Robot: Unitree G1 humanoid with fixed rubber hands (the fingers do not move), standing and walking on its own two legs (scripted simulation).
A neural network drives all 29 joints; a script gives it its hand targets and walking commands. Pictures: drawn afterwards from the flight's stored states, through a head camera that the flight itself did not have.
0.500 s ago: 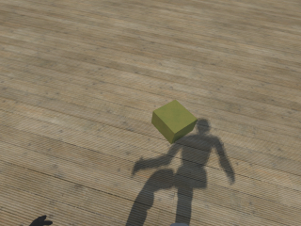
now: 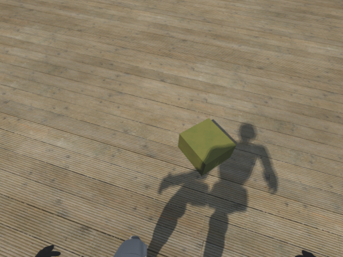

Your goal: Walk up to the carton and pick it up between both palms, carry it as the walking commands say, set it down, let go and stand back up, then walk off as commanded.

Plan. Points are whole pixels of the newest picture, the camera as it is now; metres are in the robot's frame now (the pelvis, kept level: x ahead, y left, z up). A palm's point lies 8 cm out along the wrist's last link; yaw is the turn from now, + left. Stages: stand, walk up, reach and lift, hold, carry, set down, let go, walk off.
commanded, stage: walk up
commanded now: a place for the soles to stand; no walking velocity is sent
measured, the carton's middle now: (205, 146) +0.83 -0.18 -0.66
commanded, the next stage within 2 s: none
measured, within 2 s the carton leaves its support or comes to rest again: neither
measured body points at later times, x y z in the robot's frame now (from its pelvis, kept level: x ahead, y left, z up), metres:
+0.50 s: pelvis +0.13 -0.04 -0.01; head +0.18 -0.03 +0.44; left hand +0.20 +0.29 -0.12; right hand +0.25 -0.38 -0.09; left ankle +0.22 +0.09 -0.71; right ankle +0.10 -0.15 -0.70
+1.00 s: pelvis +0.22 -0.12 -0.01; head +0.27 -0.11 +0.43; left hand +0.28 +0.21 -0.12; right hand +0.32 -0.46 -0.10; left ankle +0.30 +0.03 -0.68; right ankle +0.22 -0.21 -0.70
